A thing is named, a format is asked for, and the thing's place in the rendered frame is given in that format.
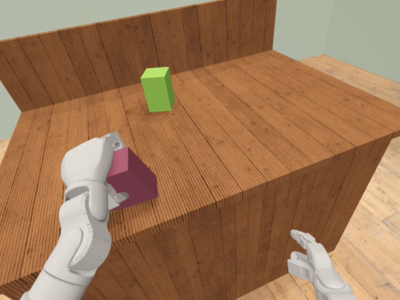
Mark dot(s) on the table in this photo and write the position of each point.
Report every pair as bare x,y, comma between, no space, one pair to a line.
257,144

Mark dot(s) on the left robot hand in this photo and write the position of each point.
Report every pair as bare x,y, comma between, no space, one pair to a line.
91,161

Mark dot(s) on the right robot hand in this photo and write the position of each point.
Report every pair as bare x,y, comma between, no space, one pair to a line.
304,266

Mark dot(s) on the sponge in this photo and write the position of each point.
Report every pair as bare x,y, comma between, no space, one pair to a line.
128,174

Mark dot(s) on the robot right forearm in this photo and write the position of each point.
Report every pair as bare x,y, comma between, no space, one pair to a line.
329,285

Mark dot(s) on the robot left forearm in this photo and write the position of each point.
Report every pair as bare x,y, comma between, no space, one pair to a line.
83,246

